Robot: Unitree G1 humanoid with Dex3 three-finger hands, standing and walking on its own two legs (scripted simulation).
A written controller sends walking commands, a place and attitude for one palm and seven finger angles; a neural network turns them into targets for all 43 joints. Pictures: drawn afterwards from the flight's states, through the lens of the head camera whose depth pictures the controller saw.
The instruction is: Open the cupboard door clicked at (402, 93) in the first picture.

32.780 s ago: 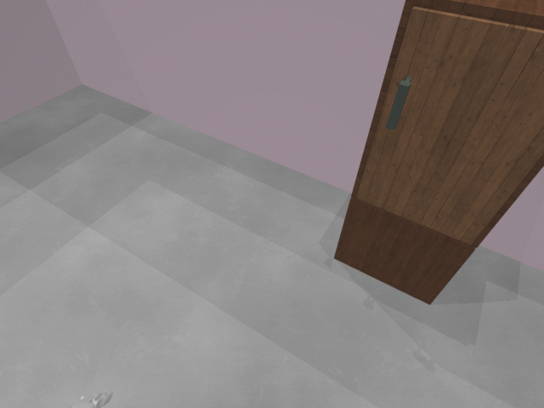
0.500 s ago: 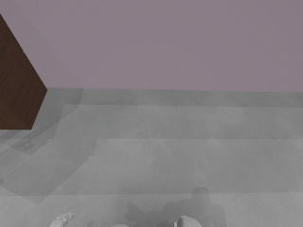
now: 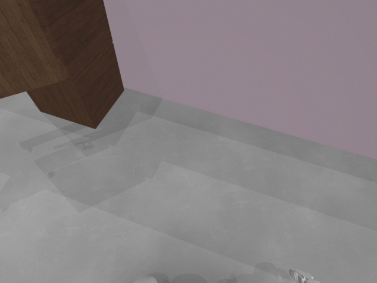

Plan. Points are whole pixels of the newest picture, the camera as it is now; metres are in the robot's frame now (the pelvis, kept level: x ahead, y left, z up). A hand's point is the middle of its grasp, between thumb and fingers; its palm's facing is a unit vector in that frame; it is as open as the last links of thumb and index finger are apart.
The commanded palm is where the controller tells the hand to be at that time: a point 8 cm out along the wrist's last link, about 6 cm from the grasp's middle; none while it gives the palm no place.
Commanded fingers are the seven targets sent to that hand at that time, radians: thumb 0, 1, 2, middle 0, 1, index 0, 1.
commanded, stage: turn to face it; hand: left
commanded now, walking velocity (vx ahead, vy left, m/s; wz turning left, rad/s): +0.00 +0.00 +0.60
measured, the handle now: out of the picture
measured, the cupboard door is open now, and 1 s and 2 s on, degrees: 49 49 49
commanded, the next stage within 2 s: take the last steps up to it in 0.84 s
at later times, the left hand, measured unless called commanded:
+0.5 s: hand out of the picture +0.07 +0.18 -0.13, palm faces +0.27 -0.92 -0.28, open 7.4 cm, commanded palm none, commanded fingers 0.00 0.90 0.90 -0.20 -0.30 -0.20 -0.30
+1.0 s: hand out of the picture -0.03 +0.19 -0.15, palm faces +0.51 -0.82 -0.25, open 7.4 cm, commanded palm none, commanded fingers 0.00 0.90 0.90 -0.20 -0.30 -0.20 -0.30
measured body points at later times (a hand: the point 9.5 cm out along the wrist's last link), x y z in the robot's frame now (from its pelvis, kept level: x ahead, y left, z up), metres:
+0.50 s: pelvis +0.02 -0.04 +0.01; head +0.06 -0.05 +0.46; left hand +0.05 +0.23 -0.11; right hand +0.15 -0.29 -0.14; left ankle -0.04 +0.08 -0.65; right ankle +0.04 -0.16 -0.72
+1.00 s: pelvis +0.02 -0.03 +0.02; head +0.05 +0.00 +0.46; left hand -0.05 +0.23 -0.13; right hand +0.22 -0.19 -0.13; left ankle -0.02 +0.08 -0.72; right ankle +0.08 -0.16 -0.68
